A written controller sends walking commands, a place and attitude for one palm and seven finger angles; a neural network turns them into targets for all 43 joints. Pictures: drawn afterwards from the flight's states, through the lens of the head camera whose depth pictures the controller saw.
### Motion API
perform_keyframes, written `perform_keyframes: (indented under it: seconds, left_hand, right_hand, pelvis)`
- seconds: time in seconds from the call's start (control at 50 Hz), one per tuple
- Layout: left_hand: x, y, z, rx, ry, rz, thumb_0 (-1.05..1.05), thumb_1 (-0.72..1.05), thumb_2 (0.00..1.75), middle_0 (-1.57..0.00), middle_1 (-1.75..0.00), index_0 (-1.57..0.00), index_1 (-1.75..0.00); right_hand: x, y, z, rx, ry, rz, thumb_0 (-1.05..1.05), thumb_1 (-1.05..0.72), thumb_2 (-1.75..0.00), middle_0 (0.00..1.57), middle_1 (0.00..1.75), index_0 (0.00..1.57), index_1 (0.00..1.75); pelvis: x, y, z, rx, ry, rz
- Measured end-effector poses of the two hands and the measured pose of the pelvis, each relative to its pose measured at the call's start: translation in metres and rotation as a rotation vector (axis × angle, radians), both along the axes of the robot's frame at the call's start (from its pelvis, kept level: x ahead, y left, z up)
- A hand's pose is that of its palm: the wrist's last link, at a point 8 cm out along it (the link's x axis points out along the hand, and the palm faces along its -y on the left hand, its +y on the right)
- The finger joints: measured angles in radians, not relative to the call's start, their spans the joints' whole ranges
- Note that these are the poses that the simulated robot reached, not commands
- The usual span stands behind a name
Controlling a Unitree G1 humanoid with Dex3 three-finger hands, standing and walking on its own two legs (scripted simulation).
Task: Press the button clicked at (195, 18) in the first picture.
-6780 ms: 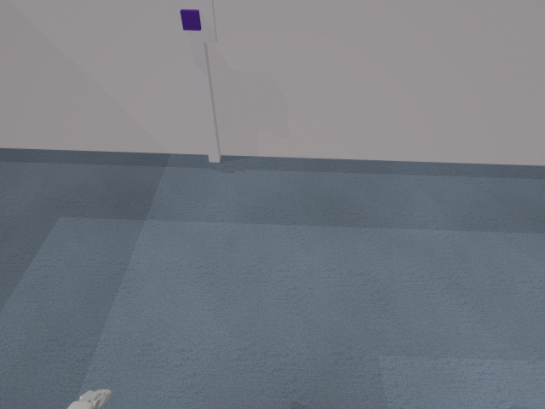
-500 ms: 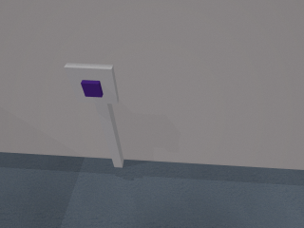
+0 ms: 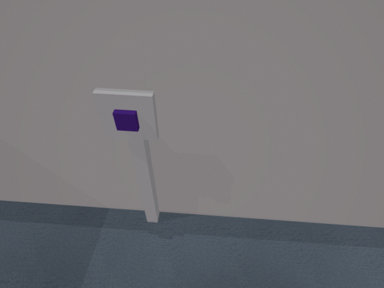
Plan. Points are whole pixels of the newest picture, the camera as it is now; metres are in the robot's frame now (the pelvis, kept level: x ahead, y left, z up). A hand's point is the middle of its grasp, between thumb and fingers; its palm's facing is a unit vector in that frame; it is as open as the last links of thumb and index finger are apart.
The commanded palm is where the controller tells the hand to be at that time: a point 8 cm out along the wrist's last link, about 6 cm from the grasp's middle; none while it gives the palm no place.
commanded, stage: look again from close up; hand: left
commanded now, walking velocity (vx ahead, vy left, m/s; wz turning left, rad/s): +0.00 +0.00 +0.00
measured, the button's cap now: (126, 120) +0.60 +0.24 +0.00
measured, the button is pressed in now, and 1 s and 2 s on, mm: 0 0 0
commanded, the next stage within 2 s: shuffle to correct the standing spot in 0.16 s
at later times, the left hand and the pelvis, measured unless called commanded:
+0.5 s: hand out of the picture +0.04 +0.21 -0.17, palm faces +0.01 -0.97 -0.26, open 7.4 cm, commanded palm none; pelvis +0.01 +0.00 +0.00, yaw +0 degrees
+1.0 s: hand out of the picture +0.15 +0.21 -0.18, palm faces +0.07 -0.97 -0.23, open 7.3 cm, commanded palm none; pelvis +0.09 +0.03 -0.02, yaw +3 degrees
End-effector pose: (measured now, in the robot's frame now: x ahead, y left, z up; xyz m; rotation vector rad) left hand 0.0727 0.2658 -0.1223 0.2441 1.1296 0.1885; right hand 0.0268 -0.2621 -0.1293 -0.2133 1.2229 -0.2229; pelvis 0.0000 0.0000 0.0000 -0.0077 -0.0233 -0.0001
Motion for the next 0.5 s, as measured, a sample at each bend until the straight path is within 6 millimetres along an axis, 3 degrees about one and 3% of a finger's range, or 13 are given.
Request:
perform_keyframes:
  seconds: [0.12, 0.28, 0.38, 0.5]
  left_hand:
    - [0.014, 0.02, 0.013, 0.043, -0.027, -0.014, 0.0, 0.9, 0.89, -0.2, -0.3, -0.2, -0.3]
    - [0.006, 0.028, 0.017, 0.061, 0.005, -0.018, 0.0, 0.9, 0.89, -0.2, -0.3, -0.2, -0.3]
    - [-0.01, 0.02, 0.011, 0.047, 0.049, -0.004, 0.0, 0.9, 0.89, -0.2, -0.3, -0.2, -0.3]
    - [-0.041, -0.005, -0.011, -0.034, 0.147, 0.026, 0.0, 0.9, 0.89, -0.2, -0.3, -0.2, -0.3]
  right_hand:
    - [0.04, -0.006, 0.01, -0.023, -0.081, 0.051, 0.0, -0.91, -0.9, 0.2, 0.3, 0.2, 0.3]
    - [0.067, -0.014, 0.019, -0.039, -0.12, 0.098, 0.0, -0.91, -0.9, 0.2, 0.3, 0.2, 0.3]
    - [0.065, -0.014, 0.017, -0.033, -0.094, 0.104, 0.0, -0.91, -0.9, 0.2, 0.3, 0.2, 0.3]
    - [0.039, 0.005, 0.0, 0.014, 0.014, 0.09, 0.0, -0.91, -0.9, 0.2, 0.3, 0.2, 0.3]
  pelvis:
    - [-0.001, 0.006, 0.002, 0.005, -0.01, -0.001]
    - [-0.002, 0.006, 0.005, 0.01, -0.016, 0.001]
    - [0.0, 0.004, 0.005, 0.009, -0.017, 0.002]
    - [0.012, 0.004, 0.001, -0.006, -0.01, 0.004]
